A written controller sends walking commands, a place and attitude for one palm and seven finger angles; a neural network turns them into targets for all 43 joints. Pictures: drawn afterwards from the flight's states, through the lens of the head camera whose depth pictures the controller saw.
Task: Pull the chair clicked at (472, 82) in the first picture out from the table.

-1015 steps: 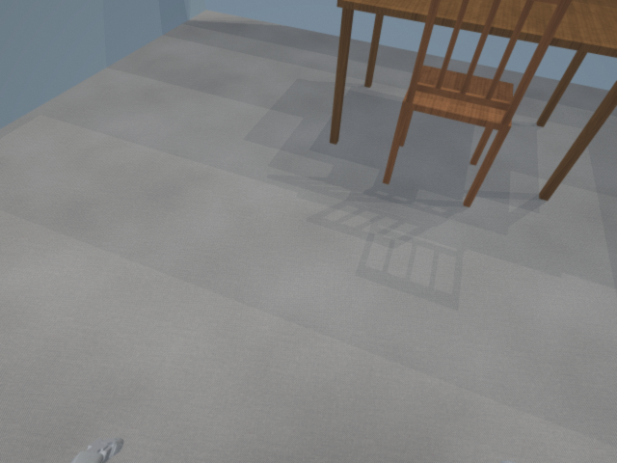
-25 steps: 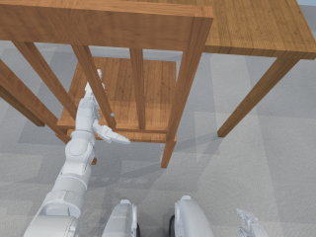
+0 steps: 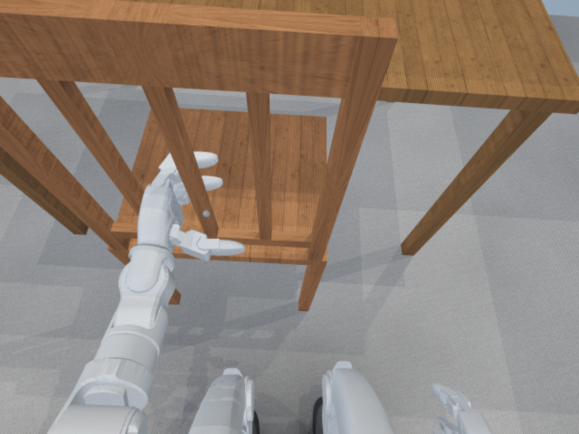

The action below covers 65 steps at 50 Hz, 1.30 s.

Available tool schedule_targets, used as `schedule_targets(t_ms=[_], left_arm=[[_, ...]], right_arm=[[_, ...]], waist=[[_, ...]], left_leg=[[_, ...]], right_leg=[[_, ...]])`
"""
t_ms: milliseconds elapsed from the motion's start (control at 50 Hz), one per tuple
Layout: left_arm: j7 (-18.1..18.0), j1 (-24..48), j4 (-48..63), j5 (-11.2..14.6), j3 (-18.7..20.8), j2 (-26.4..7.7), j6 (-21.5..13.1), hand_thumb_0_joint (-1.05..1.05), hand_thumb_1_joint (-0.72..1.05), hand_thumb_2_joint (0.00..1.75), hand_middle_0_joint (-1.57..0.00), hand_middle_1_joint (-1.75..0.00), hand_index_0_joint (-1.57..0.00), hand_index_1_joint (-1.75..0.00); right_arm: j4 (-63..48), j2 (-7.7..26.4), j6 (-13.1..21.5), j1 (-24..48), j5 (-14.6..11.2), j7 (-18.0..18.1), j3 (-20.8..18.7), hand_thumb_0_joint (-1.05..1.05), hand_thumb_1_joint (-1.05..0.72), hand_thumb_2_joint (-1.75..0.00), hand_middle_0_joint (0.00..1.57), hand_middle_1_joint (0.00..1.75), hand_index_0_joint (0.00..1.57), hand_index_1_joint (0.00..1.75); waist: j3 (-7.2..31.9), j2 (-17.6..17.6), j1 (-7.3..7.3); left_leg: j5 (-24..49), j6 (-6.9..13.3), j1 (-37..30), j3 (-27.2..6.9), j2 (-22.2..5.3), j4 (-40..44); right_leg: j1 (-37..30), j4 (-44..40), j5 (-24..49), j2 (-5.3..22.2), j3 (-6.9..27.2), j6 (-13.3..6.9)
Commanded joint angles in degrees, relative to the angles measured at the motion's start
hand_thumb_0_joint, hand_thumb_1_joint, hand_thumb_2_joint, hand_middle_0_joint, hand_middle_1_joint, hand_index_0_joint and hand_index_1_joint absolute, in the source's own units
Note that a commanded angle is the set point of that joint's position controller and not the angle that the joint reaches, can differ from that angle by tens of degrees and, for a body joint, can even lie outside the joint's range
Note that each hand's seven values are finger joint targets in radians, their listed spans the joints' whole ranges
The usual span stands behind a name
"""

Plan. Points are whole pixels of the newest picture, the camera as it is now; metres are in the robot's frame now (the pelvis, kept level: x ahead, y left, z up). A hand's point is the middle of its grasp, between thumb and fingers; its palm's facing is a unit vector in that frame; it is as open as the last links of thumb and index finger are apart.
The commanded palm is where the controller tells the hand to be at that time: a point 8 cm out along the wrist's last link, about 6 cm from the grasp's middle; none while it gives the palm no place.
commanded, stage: hook a spindle and tug to test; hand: left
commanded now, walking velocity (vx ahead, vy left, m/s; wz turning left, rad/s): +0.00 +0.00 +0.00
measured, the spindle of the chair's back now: (192, 179) +0.44 +0.13 +0.04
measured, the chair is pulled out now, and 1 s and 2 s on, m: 0.00 0.03 0.14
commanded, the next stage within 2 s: step backward, pulling the chair out in 0.98 s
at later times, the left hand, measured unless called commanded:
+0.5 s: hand (209, 210) +0.41 +0.11 +0.02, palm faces -0.07 -1.00 -0.01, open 5.2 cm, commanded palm +0.38 +0.15 +0.02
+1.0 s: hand (207, 226) +0.39 +0.11 +0.02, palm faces -0.11 -0.99 -0.02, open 5.3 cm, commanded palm +0.36 +0.16 +0.02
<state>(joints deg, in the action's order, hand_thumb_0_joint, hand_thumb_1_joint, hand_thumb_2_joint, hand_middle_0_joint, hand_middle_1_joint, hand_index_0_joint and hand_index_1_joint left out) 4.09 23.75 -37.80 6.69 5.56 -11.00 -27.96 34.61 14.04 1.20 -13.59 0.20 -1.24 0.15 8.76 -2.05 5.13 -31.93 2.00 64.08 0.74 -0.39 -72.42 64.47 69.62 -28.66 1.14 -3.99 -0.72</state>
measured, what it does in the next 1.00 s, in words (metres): stands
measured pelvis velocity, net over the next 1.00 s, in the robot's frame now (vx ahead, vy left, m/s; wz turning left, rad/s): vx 0.02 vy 0.00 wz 0.00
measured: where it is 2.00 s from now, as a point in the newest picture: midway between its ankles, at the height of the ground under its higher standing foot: outside the picture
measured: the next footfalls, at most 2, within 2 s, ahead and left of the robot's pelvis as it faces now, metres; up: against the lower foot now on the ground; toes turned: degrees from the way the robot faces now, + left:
none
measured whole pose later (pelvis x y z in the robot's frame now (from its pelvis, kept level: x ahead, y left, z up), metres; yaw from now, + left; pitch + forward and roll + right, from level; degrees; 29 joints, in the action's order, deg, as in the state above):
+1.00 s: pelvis +0.02 +0.00 +0.00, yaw +0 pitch +24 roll -2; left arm 3.9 13.4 -26.0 6.6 2.3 -9.5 -25.9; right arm 31.6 13.4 -1.0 -11.9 -0.1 -1.9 0.0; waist 9.4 -1.5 4.1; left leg -33.6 2.1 61.8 0.8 -0.4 -71.5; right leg 62.3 68.7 -30.2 1.0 -3.8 -0.5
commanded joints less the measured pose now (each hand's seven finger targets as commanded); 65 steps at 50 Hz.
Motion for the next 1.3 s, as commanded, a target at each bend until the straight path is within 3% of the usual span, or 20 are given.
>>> schedule_targets(t_ms=[0, 120, 200, 260, 300, 340, 400, 500, 620, 760, 840, 1040, 1060, 1080, 1100, 1140, 1160, 1200, 1240, 1280], left_arm=[[0.2, 17.1, 12.2, -0.3, -0.7, -3.9, -4.1, 0.00, 0.17, 0.59, -0.50, -1.45, -0.50, -1.45], [-0.1, 20.4, 10.3, -1.1, -2.4, -2.7, -3.4, 0.00, 0.51, 0.73, -0.50, -1.45, -0.50, -1.45], [-0.7, 19.0, 11.8, -1.2, -2.6, -2.1, -3.0, 0.00, 0.73, 0.83, -0.50, -1.45, -0.50, -1.45], [-1.0, 18.1, 12.1, -0.9, -3.5, -0.8, -2.3, 0.00, 0.90, 0.90, -0.50, -1.45, -0.50, -1.45], [-1.3, 19.4, 12.0, -1.4, -3.9, -0.8, -2.3, 0.00, 0.90, 0.90, -0.50, -1.45, -0.50, -1.45], [-1.6, 17.1, 12.6, -1.6, -3.0, -1.5, -2.5, 0.00, 0.90, 0.90, -0.50, -1.45, -0.50, -1.45], [-1.4, 14.5, 13.4, -1.7, -5.0, 0.5, -2.3, 0.00, 0.90, 0.90, -0.50, -1.45, -0.50, -1.45], [-1.6, 11.4, 14.1, -2.4, -4.0, -1.2, -2.5, 0.00, 0.90, 0.90, -0.50, -1.45, -0.50, -1.45], [-1.0, 7.3, 16.6, -1.6, -3.9, -1.3, -2.1, 0.00, 0.90, 0.90, -0.50, -1.45, -0.50, -1.45], [-0.4, 1.5, 18.8, -0.8, -2.0, -2.9, -1.3, 0.00, 0.90, 0.90, -0.50, -1.45, -0.50, -1.45], [0.1, -0.8, 19.8, -0.4, -1.8, -3.1, -1.2, 0.00, 0.90, 0.90, -0.50, -1.45, -0.50, -1.45], [0.8, -1.5, 22.5, 0.0, -2.1, -3.4, -0.5, 0.00, 0.90, 0.90, -0.50, -1.45, -0.50, -1.45], [0.9, 1.3, 24.8, 0.0, -5.6, -0.4, -0.6, 0.00, 0.90, 0.90, -0.50, -1.45, -0.50, -1.45], [-5.1, 11.1, 33.8, -4.6, 2.4, -16.3, 5.0, 0.00, 0.90, 0.90, -0.50, -1.45, -0.50, -1.45], [-7.2, 13.0, 39.3, -4.5, -0.2, -13.5, 7.2, 0.00, 0.90, 0.90, -0.50, -1.45, -0.50, -1.45], [-8.8, 4.8, 32.3, -4.8, -0.9, -11.1, 10.8, 0.00, 0.90, 0.90, -0.50, -1.45, -0.50, -1.45], [-8.7, 0.5, 24.9, -5.0, -2.8, -8.5, 13.0, 0.00, 0.90, 0.90, -0.50, -1.45, -0.50, -1.45], [-9.4, 1.4, 19.1, -5.0, -5.0, -6.2, 15.4, 0.00, 0.90, 0.90, -0.50, -1.45, -0.50, -1.45], [-9.8, 5.1, 14.0, -5.1, -5.4, -6.0, 15.9, 0.00, 0.90, 0.90, -0.50, -1.45, -0.50, -1.45], [-9.7, 9.3, 10.4, -5.1, -4.5, -7.6, 15.5, 0.00, 0.90, 0.90, -0.50, -1.45, -0.50, -1.45]], right_arm=[[-5.3, 8.9, 2.2, -3.6, 0.1, 0.3, -3.2, 0.00, -0.90, -0.90, 0.20, 0.30, 0.20, 0.30], [-5.0, 9.0, 1.7, -3.8, 0.0, 0.3, -3.3, 0.00, -0.90, -0.90, 0.20, 0.30, 0.20, 0.30], [-5.4, 9.1, 1.4, -4.3, 0.2, 0.0, -3.5, 0.00, -0.90, -0.90, 0.20, 0.30, 0.20, 0.30], [-5.6, 8.9, 0.9, -4.1, 0.1, -0.1, -3.6, 0.00, -0.90, -0.90, 0.20, 0.30, 0.20, 0.30], [-5.4, 8.9, 0.7, -4.2, 0.1, 0.0, -3.5, 0.00, -0.90, -0.90, 0.20, 0.30, 0.20, 0.30], [-5.7, 8.9, 0.6, -4.1, 0.1, -0.1, -3.6, 0.00, -0.90, -0.90, 0.20, 0.30, 0.20, 0.30], [-6.3, 8.5, 0.3, -3.7, 0.0, -0.4, -3.5, 0.00, -0.90, -0.90, 0.20, 0.30, 0.20, 0.30], [-6.7, 8.4, -0.1, -3.5, 0.1, -0.5, -3.5, 0.00, -0.90, -0.90, 0.20, 0.30, 0.20, 0.30], [-7.6, 8.1, -0.4, -2.9, -0.1, -0.6, -3.4, 0.00, -0.90, -0.90, 0.20, 0.30, 0.20, 0.30], [-8.5, 7.9, -0.5, -2.4, -0.3, -0.4, -3.2, 0.00, -0.90, -0.90, 0.20, 0.30, 0.20, 0.30], [-8.7, 7.8, -0.3, -1.8, -0.3, -0.3, -3.2, 0.00, -0.90, -0.90, 0.20, 0.30, 0.20, 0.30], [-8.8, 7.8, 0.3, -1.1, -0.3, 0.1, -3.2, 0.00, -0.90, -0.90, 0.20, 0.30, 0.20, 0.30], [-9.0, 7.6, 0.5, -0.7, -0.3, 0.0, -3.2, 0.00, -0.90, -0.90, 0.20, 0.30, 0.20, 0.30], [-13.5, 6.3, -4.2, -6.1, -2.8, 2.7, -3.1, 0.00, -0.90, -0.90, 0.20, 0.30, 0.20, 0.30], [-14.0, 6.1, -5.1, -5.9, -3.1, 4.4, -3.8, 0.00, -0.90, -0.90, 0.20, 0.30, 0.20, 0.30], [-12.9, 5.9, -5.6, -3.7, -3.2, 5.8, -3.2, 0.00, -0.90, -0.90, 0.20, 0.30, 0.20, 0.30], [-11.4, 5.6, -6.4, -1.7, -3.4, 6.2, -2.7, 0.00, -0.90, -0.90, 0.20, 0.30, 0.20, 0.30], [-9.8, 5.9, -7.4, -2.2, -3.7, 7.3, -2.1, 0.00, -0.90, -0.90, 0.20, 0.30, 0.20, 0.30], [-7.8, 6.5, -7.8, -2.9, -3.6, 8.2, -1.9, 0.00, -0.90, -0.90, 0.20, 0.30, 0.20, 0.30], [-6.4, 7.3, -7.6, -2.8, -3.4, 9.0, -2.2, 0.00, -0.90, -0.90, 0.20, 0.30, 0.20, 0.30]], waist=[[25.0, -0.9, 1.52], [23.6, -1.2, 2.50], [27.1, -3.5, 1.66], [26.8, -0.8, 1.92], [25.9, -0.3, 2.49], [26.3, -0.4, 1.53], [25.9, -2.2, 1.23], [25.4, -0.6, 0.78], [25.2, -1.3, 0.04], [24.2, 1.7, -0.51], [23.4, 1.1, -0.70], [23.3, 0.9, -0.12], [24.4, -0.9, 0.58], [34.1, 0.5, -1.43], [35.5, -4.1, -0.53], [30.0, -6.0, -0.71], [22.8, -6.8, -0.92], [16.6, 0.3, -0.46], [13.9, 5.2, -0.27], [12.3, 2.4, -0.71]], left_leg=[[18.7, -1.0, -16.8, -3.6, -0.1, 9.2], [17.7, -1.2, -17.8, -4.6, -0.3, 9.3], [23.0, -1.9, -22.2, -5.5, -0.7, 9.6], [22.3, -1.7, -21.2, -5.4, -0.7, 9.6], [21.6, -1.4, -20.4, -5.3, -0.6, 9.5], [22.1, -1.6, -20.6, -5.2, -0.6, 9.8], [23.8, -1.8, -22.0, -5.3, -0.7, 10.0], [23.3, -1.5, -20.4, -4.7, -0.6, 9.9], [24.5, -1.3, -19.7, -3.8, -0.4, 9.8], [23.6, -1.0, -16.7, -2.8, 0.0, 9.7], [23.8, -1.0, -16.2, -2.5, 0.0, 9.4], [23.9, -1.0, -16.3, -2.7, -0.1, 8.6], [24.0, -1.0, -17.7, -2.9, -0.1, 8.7], [23.1, -0.4, -35.3, -1.6, -0.8, 20.7], [25.5, -0.3, -40.4, -0.4, -0.5, 23.1], [30.5, -0.7, -40.0, -1.8, -1.6, 25.2], [25.8, -1.1, -37.2, -3.7, -2.9, 29.1], [27.4, -0.2, -37.0, -4.4, -4.4, 30.6], [31.8, -0.3, -39.4, -4.0, -5.6, 32.7], [36.9, -0.7, -42.4, -4.8, -7.3, 35.8]], right_leg=[[-13.8, -7.8, 14.1, -1.0, 1.8, -1.0], [-10.3, -7.7, 11.7, -1.0, 1.2, -1.0], [-9.5, -6.8, 13.7, -1.0, 0.5, -1.3], [-10.9, -7.4, 14.0, -1.1, 0.5, -1.1], [-10.6, -7.4, 13.8, -1.1, 0.6, -1.0], [-11.4, -7.3, 14.1, -1.1, 0.6, -1.1], [-10.7, -7.4, 14.5, -1.0, 0.4, -1.2], [-12.6, -7.5, 15.4, -1.2, 0.8, -1.3], [-14.9, -7.6, 17.8, -1.0, 1.2, -1.3], [-18.8, -7.9, 20.1, -1.0, 1.8, -1.0], [-18.6, -7.7, 20.7, -0.9, 2.1, -0.9], [-17.8, -7.3, 20.8, -0.8, 2.0, -0.8], [-17.1, -7.4, 20.3, -0.7, 2.0, -0.8], [-40.3, -19.6, 23.7, 2.9, 7.9, -1.2], [-44.3, -22.8, 31.7, 3.2, 8.4, -0.9], [-42.2, -22.7, 38.0, 4.1, 7.7, -0.9], [-39.4, -23.9, 30.3, 4.3, 7.0, -1.0], [-41.9, -26.4, 34.5, 3.9, 7.1, 0.1], [-45.0, -29.2, 43.0, 5.1, 7.9, 1.0], [-46.1, -30.9, 44.8, 5.5, 8.1, 0.9]])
